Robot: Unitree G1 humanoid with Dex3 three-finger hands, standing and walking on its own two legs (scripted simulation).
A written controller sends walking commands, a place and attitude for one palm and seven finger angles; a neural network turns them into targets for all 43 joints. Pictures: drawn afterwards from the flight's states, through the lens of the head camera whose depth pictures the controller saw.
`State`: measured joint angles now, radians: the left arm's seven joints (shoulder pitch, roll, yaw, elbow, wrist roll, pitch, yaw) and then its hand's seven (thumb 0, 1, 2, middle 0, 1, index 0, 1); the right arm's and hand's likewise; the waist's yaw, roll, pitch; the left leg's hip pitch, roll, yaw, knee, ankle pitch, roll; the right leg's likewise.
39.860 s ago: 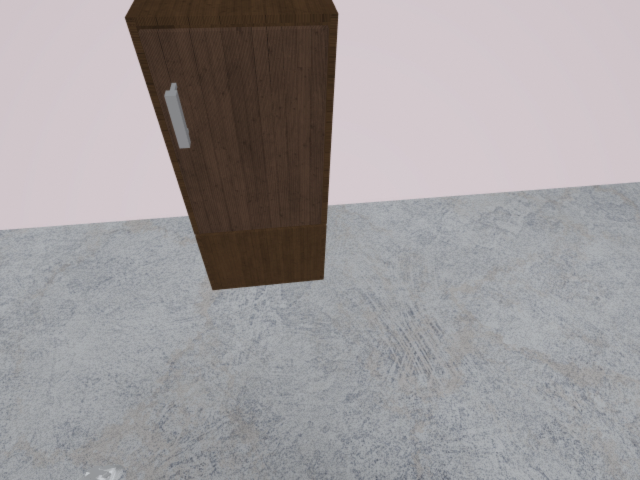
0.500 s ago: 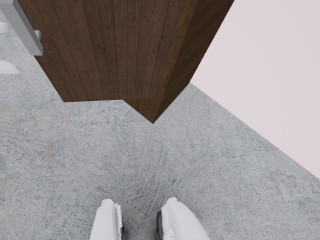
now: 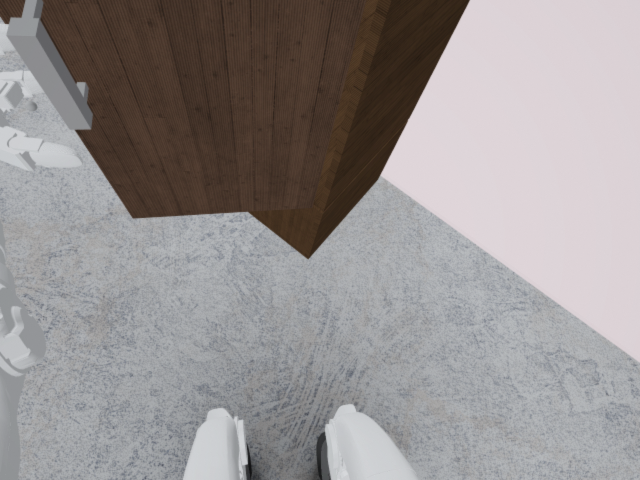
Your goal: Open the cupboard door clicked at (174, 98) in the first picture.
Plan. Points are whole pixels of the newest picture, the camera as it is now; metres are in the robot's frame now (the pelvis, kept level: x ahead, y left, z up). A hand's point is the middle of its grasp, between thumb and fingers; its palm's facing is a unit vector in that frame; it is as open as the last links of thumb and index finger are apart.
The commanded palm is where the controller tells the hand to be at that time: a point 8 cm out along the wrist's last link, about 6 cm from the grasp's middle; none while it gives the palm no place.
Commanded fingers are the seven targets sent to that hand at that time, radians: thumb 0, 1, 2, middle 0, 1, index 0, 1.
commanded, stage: slide the fingers in behind the handle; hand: left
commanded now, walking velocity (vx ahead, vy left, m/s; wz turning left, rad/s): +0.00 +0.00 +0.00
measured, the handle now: (58, 66) +0.58 +0.25 +0.08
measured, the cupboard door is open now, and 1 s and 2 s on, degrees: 46 46 46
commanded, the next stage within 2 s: close the thumb around the handle in 0.98 s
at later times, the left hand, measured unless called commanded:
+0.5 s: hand (75, 103) +0.53 +0.23 +0.08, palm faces +0.04 -1.00 +0.00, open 13.9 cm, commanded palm +0.51 +0.26 +0.08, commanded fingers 0.00 -0.50 0.30 -0.30 -1.20 -0.30 -1.20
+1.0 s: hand (75, 102) +0.53 +0.23 +0.08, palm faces +0.06 -1.00 -0.01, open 13.9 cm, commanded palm +0.51 +0.26 +0.08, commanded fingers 0.00 -0.50 0.30 -0.30 -1.20 -0.30 -1.20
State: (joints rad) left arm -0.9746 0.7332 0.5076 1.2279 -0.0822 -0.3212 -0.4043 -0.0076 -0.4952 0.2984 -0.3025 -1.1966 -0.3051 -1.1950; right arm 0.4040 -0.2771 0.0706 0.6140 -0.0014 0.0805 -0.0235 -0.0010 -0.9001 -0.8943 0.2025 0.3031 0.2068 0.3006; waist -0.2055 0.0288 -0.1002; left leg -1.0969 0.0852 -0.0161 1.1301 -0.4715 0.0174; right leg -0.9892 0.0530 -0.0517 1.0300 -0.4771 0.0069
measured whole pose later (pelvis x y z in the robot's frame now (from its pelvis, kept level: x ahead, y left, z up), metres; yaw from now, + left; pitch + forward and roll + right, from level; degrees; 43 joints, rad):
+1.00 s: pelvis +0.01 -0.01 +0.00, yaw +0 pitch +25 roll -4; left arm -0.97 0.64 0.46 1.21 -0.07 -0.35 -0.30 -0.01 -0.50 0.30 -0.30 -1.20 -0.31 -1.20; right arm 0.40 -0.27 0.05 0.63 -0.01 0.07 -0.01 0.00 -0.90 -0.89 0.20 0.30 0.21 0.30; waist -0.21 0.03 -0.11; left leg -1.09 0.08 -0.01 1.12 -0.48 0.01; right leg -0.99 0.05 -0.05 1.04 -0.49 0.00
